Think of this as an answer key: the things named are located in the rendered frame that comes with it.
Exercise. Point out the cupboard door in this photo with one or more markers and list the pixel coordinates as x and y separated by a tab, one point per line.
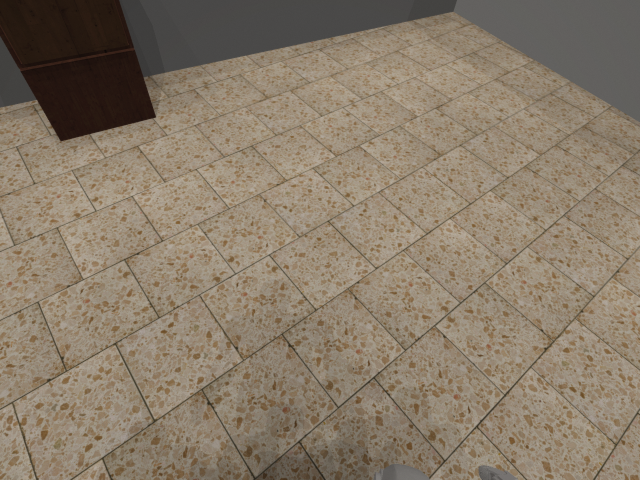
42	30

